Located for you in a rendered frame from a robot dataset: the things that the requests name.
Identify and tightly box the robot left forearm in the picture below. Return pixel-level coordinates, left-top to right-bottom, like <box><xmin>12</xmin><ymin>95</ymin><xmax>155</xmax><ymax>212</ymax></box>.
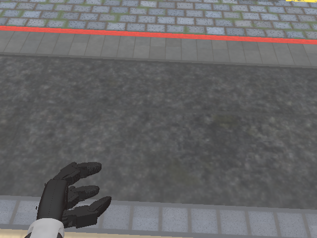
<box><xmin>25</xmin><ymin>218</ymin><xmax>64</xmax><ymax>238</ymax></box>

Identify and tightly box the robot left hand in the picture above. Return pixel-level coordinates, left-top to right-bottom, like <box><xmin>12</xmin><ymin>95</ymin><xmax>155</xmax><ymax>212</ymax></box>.
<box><xmin>36</xmin><ymin>162</ymin><xmax>112</xmax><ymax>229</ymax></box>

